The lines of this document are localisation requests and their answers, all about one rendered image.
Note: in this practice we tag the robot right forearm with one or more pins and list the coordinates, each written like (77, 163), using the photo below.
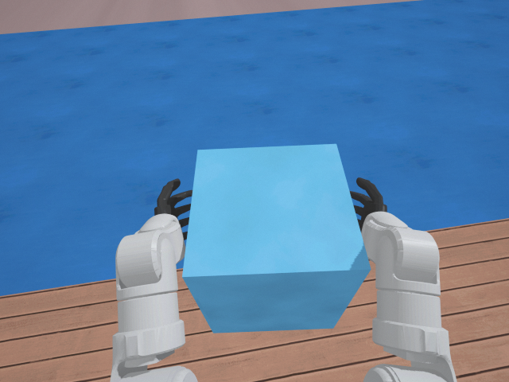
(408, 323)

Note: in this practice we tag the right robot upper arm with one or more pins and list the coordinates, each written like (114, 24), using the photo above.
(398, 373)

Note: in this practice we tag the right robot hand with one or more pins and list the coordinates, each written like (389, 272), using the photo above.
(372, 203)

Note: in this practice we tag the carton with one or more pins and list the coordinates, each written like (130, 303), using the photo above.
(273, 239)

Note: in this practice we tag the left robot hand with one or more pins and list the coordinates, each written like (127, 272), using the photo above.
(166, 203)

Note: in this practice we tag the left robot upper arm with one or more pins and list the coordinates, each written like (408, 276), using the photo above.
(170, 374)

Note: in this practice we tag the robot left forearm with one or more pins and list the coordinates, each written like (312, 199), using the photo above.
(149, 326)

